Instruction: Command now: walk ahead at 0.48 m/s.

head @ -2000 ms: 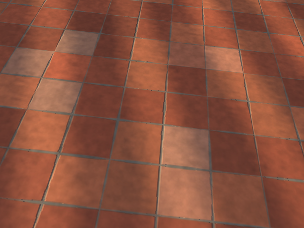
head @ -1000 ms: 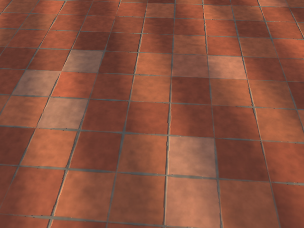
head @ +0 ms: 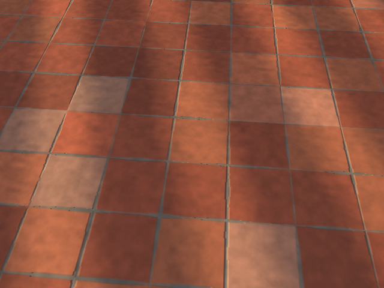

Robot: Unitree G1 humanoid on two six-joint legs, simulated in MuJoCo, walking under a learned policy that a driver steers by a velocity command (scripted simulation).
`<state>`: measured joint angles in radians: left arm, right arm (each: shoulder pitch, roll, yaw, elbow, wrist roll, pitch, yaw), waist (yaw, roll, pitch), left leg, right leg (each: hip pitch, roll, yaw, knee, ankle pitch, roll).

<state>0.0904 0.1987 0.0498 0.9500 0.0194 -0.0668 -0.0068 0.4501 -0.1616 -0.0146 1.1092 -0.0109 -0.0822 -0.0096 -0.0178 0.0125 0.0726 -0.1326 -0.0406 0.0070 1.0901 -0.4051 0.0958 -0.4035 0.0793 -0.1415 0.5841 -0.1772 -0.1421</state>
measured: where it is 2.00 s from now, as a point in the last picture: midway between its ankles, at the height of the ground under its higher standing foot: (154, 141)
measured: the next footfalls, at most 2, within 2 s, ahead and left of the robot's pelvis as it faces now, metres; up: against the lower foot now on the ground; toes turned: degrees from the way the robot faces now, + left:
left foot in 0.48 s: +0.44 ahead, +0.10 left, +0.00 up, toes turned +4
right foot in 1.02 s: +0.74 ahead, -0.07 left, +0.00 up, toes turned +4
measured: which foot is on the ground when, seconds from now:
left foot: up 0.00-0.46, down 0.48-1.00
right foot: down 0.00-0.50, up 0.52-1.00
